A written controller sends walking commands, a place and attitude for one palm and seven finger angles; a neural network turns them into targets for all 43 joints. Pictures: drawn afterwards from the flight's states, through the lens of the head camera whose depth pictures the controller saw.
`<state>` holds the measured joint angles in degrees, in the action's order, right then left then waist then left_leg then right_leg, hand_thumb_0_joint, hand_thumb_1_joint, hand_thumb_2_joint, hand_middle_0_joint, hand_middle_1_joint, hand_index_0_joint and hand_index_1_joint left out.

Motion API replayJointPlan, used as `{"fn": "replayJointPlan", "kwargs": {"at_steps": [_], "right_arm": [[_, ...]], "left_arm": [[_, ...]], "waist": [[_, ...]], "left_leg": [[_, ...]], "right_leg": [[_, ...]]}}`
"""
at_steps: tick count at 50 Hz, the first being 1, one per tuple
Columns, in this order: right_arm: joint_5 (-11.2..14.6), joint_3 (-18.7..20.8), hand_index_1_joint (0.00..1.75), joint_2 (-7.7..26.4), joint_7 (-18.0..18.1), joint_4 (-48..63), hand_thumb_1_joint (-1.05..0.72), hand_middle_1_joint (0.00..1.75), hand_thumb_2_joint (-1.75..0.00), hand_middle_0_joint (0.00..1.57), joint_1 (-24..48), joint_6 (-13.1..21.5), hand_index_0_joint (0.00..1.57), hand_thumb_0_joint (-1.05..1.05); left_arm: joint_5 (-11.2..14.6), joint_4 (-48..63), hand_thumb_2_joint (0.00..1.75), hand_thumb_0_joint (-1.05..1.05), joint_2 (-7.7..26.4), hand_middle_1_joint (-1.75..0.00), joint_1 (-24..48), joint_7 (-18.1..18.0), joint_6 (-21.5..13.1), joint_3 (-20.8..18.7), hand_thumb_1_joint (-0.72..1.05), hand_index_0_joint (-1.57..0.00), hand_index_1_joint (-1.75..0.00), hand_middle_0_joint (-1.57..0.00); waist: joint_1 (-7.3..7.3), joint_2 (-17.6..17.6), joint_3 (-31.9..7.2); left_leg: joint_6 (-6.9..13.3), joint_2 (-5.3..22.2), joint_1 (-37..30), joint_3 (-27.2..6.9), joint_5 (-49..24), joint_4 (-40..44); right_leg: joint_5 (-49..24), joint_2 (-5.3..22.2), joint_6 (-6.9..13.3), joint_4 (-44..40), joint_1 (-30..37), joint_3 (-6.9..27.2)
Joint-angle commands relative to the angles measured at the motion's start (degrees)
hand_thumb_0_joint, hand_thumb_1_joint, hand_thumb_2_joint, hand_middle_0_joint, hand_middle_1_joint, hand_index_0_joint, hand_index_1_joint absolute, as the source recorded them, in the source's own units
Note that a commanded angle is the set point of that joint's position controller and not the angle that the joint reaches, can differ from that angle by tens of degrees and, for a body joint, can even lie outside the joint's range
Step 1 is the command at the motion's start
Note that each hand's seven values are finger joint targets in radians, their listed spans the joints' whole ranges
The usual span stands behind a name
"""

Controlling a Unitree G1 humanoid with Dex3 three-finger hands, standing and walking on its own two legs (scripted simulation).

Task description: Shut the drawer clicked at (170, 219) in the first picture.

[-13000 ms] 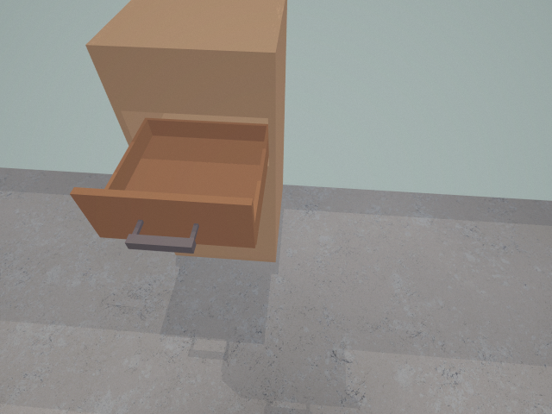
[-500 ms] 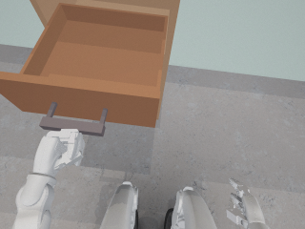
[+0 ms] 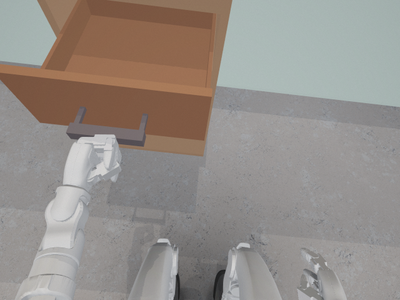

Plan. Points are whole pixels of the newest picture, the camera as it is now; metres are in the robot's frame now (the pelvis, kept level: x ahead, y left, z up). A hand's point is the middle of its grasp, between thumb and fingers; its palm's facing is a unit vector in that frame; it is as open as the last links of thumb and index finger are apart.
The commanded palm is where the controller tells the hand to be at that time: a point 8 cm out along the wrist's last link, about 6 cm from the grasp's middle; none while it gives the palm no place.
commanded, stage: push the drawer shut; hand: left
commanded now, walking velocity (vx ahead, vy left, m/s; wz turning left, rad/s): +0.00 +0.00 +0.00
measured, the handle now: (110, 125) +0.44 +0.21 +0.02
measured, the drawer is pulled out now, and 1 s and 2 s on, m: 0.24 0.10 0.00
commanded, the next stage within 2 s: none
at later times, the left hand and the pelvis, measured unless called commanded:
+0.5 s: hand (124, 134) +0.42 +0.18 +0.01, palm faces -0.06 -1.00 -0.07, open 3.0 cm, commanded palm +0.44 +0.21 +0.03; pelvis +0.01 +0.00 +0.00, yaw -1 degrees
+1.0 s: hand (131, 107) +0.49 +0.18 +0.01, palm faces -0.06 -1.00 -0.06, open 3.0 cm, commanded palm +0.50 +0.20 +0.03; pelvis +0.00 -0.01 -0.01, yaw -2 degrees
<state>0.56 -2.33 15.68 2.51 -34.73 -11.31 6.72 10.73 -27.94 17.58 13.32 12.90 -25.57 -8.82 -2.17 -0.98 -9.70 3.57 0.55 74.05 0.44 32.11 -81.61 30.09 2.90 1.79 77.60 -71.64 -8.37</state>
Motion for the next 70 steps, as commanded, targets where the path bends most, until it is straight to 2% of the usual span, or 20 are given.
{"fn": "replayJointPlan", "kwargs": {"at_steps": [1, 7, 9, 12, 14, 16, 20, 22, 27, 28, 35, 39, 46, 48, 50, 57, 58, 60, 61, 70], "right_arm": [[0.24, 3.89, 0.3, 10.02, 0.58, 5.57, -0.9, 0.3, -0.9, 0.2, -2.46, 1.67, 0.2, 0.0], [0.18, 3.91, 0.3, 10.2, 0.68, 4.55, -0.9, 0.3, -0.9, 0.2, -3.77, 0.35, 0.2, 0.0], [0.17, 3.91, 0.3, 9.97, 0.57, 4.45, -0.9, 0.3, -0.9, 0.2, -4.0, 0.01, 0.2, 0.0], [-0.02, 4.19, 0.3, 10.31, 0.41, 3.93, -0.9, 0.3, -0.9, 0.2, -5.01, -0.5, 0.2, 0.0], [-0.02, 4.21, 0.3, 9.82, 0.17, 3.68, -0.9, 0.3, -0.9, 0.2, -5.14, -0.73, 0.2, 0.0], [-0.11, 4.26, 0.3, 10.07, 0.1, 3.39, -0.9, 0.3, -0.9, 0.2, -5.78, -1.08, 0.2, 0.0], [-0.1, 3.93, 0.3, 9.98, 0.15, 2.85, -0.9, 0.3, -0.9, 0.2, -5.93, -1.61, 0.2, 0.0], [-0.29, 4.02, 0.3, 9.88, -0.05, 2.7, -0.9, 0.3, -0.9, 0.2, -6.19, -1.86, 0.2, 0.0], [-0.42, 3.9, 0.3, 10.24, -0.01, 1.77, -0.9, 0.3, -0.9, 0.2, -7.24, -2.55, 0.2, 0.0], [-0.47, 3.9, 0.3, 10.17, -0.07, 1.78, -0.9, 0.3, -0.9, 0.2, -7.25, -2.63, 0.2, 0.0], [-0.88, 3.68, 0.3, 10.55, -0.26, 1.05, -0.9, 0.3, -0.9, 0.2, -8.97, -3.56, 0.2, 0.0], [-1.15, 3.45, 0.3, 10.77, -0.41, 0.9, -0.9, 0.3, -0.9, 0.2, -9.62, -4.23, 0.2, 0.0], [-1.54, 3.22, 0.3, 11.02, -1.14, 1.03, -0.9, 0.3, -0.9, 0.2, -11.05, -5.13, 0.2, 0.0], [-1.57, 3.25, 0.3, 11.26, -1.23, 0.68, -0.9, 0.3, -0.9, 0.2, -11.5, -5.39, 0.2, 0.0], [-1.7, 3.1, 0.3, 11.16, -1.29, 0.65, -0.9, 0.3, -0.9, 0.2, -11.8, -5.45, 0.2, 0.0], [-2.23, 2.98, 0.3, 11.87, -1.48, -0.09, -0.9, 0.3, -0.9, 0.2, -13.57, -5.99, 0.2, 0.0], [-2.21, 2.84, 0.3, 11.64, -1.5, -0.11, -0.9, 0.3, -0.9, 0.2, -13.55, -6.01, 0.2, 0.0], [-2.38, 2.79, 0.3, 11.84, -1.53, 0.01, -0.9, 0.3, -0.9, 0.2, -14.08, -6.05, 0.2, 0.0], [-2.5, 2.74, 0.3, 11.82, -1.65, -0.15, -0.9, 0.3, -0.9, 0.2, -14.19, -6.19, 0.2, 0.0], [-2.86, 2.11, 0.3, 12.22, -1.8, -0.68, -0.9, 0.3, -0.9, 0.2, -15.43, -6.39, 0.2, 0.0]], "left_arm": [[0.29, 11.29, 0.9, 0.0, 7.38, -1.6, 27.29, -0.99, -4.57, -1.84, 0.9, -1.4, -1.6, -1.4], [0.13, 5.75, 0.9, 0.0, 9.9, -1.6, 32.29, -0.78, -5.15, -4.12, 0.9, -1.4, -1.6, -1.4], [0.07, 4.53, 0.9, 0.0, 8.77, -1.6, 33.58, -0.64, -5.41, -3.35, 0.9, -1.4, -1.6, -1.4], [0.11, 3.13, 0.9, 0.0, 10.65, -1.6, 34.71, -0.54, -5.76, -5.22, 0.9, -1.4, -1.6, -1.4], [0.14, 3.51, 0.9, 0.0, 8.61, -1.6, 36.83, -0.27, -6.15, -3.38, 0.9, -1.4, -1.6, -1.4], [0.09, 1.8, 0.9, 0.0, 10.39, -1.6, 36.71, -0.08, -6.41, -5.03, 0.9, -1.4, -1.6, -1.4], [-0.04, -2.07, 0.9, 0.0, 12.21, -1.6, 40.77, 0.15, -7.31, -6.2, 0.9, -1.4, -1.6, -1.4], [-0.32, -2.93, 0.9, 0.0, 11.95, -1.6, 42.33, 0.3, -7.82, -6.19, 0.9, -1.4, -1.6, -1.4], [-0.78, -7.98, 0.9, 0.0, 12.73, -1.6, 47.8, 0.83, -8.38, -6.14, 0.9, -1.4, -1.6, -1.4], [-0.9, -8.48, 0.9, 0.0, 12.6, -1.6, 49.44, 0.91, -8.52, -5.83, 0.9, -1.4, -1.6, -1.4], [-1.56, -13.81, 0.9, 0.0, 15.11, -1.6, 56.61, 1.04, -8.52, -7.07, 0.9, -1.4, -1.6, -1.4], [-1.7, -16.08, 0.9, 0.0, 18.45, -1.6, 58.23, 1.4, -8.21, -9.9, 0.9, -1.4, -1.6, -1.4], [-2.55, -17.54, 0.9, 0.0, 20.33, -1.6, 61.66, 2.06, -8.02, -10.76, 0.9, -1.4, -1.6, -1.4], [-2.61, -19.84, 0.9, 0.0, 20.85, -1.6, 61.97, 1.78, -7.53, -11.42, 0.9, -1.4, -1.6, -1.4], [-2.93, -19.97, 0.9, 0.0, 19.76, -1.6, 64.4, 1.66, -7.55, -10.07, 0.9, -1.4, -1.6, -1.4], [-4.22, -21.2, 0.9, 0.0, 24.26, -1.6, 68.51, 0.78, -7.31, -12.76, 0.9, -1.4, -1.6, -1.4], [-4.15, -21.98, 0.9, 0.0, 22.99, -1.6, 69.22, 0.79, -6.95, -11.63, 0.9, -1.4, -1.6, -1.4], [-4.57, -21.3, 0.9, 0.0, 25.09, -1.6, 70.26, 0.58, -7.11, -12.98, 0.9, -1.4, -1.6, -1.4], [-4.82, -20.56, 0.9, 0.0, 24.23, -1.6, 71.54, 0.58, -7.19, -12.0, 0.9, -1.4, -1.6, -1.4], [-5.89, -24.67, 0.9, 0.0, 26.67, -1.6, 76.18, -0.41, -5.87, -12.95, 0.9, -1.4, -1.6, -1.4]], "waist": [[-4.43, -5.74, -23.08], [-4.82, -4.93, -23.97], [-4.92, -5.7, -24.17], [-4.71, -5.93, -26.64], [-5.24, -6.78, -27.46], [-5.3, -5.75, -27.74], [-6.02, -5.08, -25.01], [-5.75, -7.05, -26.46], [-7.25, -5.51, -25.74], [-7.39, -7.12, -25.86], [-8.62, -8.14, -28.15], [-8.75, -6.87, -29.79], [-9.13, -10.44, -31.42], [-9.96, -8.36, -29.22], [-10.59, -9.83, -28.42], [-11.12, -10.48, -31.0], [-11.96, -10.15, -30.12], [-11.56, -11.93, -31.1], [-11.77, -13.43, -32.3], [-13.66, -13.26, -29.45]], "left_leg": [[-2.94, 0.08, -22.36, -8.88, -1.05, 15.71], [-2.88, 0.11, -22.0, -8.26, -3.55, 14.84], [-2.98, 0.09, -22.44, -8.2, -4.17, 14.96], [-3.07, 0.22, -23.99, -7.94, -8.08, 14.3], [-2.95, 0.12, -24.56, -7.42, -9.72, 13.87], [-2.95, 0.31, -24.76, -7.44, -11.53, 13.7], [-2.4, 0.06, -20.98, -6.62, -8.41, 13.19], [-2.62, -0.02, -22.01, -6.59, -9.39, 13.18], [-2.28, 0.06, -20.79, -6.61, -8.68, 12.37], [-2.26, -0.07, -20.72, -6.37, -8.45, 12.25], [-1.84, -0.17, -20.42, -6.48, -9.42, 10.99], [-1.55, -0.03, -18.5, -5.96, -10.7, 9.85], [-1.75, 0.34, -20.54, -6.84, -12.78, 9.82], [-1.6, 0.49, -18.96, -6.94, -10.78, 9.85], [-1.54, 0.43, -19.07, -7.31, -10.74, 9.89], [-1.66, 0.77, -19.6, -8.03, -10.92, 9.31], [-1.44, 0.69, -18.85, -7.86, -10.55, 9.15], [-1.61, 0.88, -20.06, -8.38, -11.71, 9.33], [-1.86, 0.93, -21.87, -8.75, -12.65, 9.41], [-1.61, 1.19, -18.95, -9.41, -8.92, 9.12]], "right_leg": [[-1.33, -2.6, 0.26, -9.94, 4.79, 4.83], [-2.55, -2.78, 0.26, -10.1, 5.83, 5.06], [-2.83, -2.78, 0.29, -10.19, 5.86, 5.05], [-4.87, -2.93, 0.34, -10.15, 6.55, 5.11], [-5.73, -2.88, 0.25, -10.53, 7.1, 5.34], [-6.66, -3.15, 0.28, -10.54, 7.63, 5.16], [-4.84, -3.31, 0.19, -10.94, 7.93, 5.73], [-5.42, -3.22, 0.31, -10.61, 7.86, 5.75], [-5.1, -3.4, 0.16, -10.56, 6.91, 5.86], [-4.96, -3.37, 0.23, -10.5, 6.64, 5.97], [-5.47, -3.74, 0.31, -9.81, 6.02, 6.04], [-6.27, -3.87, 0.09, -10.21, 8.39, 6.79], [-7.17, -4.33, 0.32, -9.18, 6.43, 6.11], [-6.13, -4.4, 0.12, -9.66, 5.83, 6.14], [-6.04, -4.39, 0.23, -9.2, 4.29, 5.89], [-5.99, -4.52, 0.19, -8.74, 3.67, 5.8], [-5.89, -4.57, 0.05, -9.08, 3.54, 5.94], [-6.31, -4.66, 0.3, -8.41, 3.03, 5.56], [-6.82, -4.58, 0.3, -8.32, 2.19, 5.44], [-4.99, -4.81, 0.21, -8.25, -0.14, 5.3]]}}
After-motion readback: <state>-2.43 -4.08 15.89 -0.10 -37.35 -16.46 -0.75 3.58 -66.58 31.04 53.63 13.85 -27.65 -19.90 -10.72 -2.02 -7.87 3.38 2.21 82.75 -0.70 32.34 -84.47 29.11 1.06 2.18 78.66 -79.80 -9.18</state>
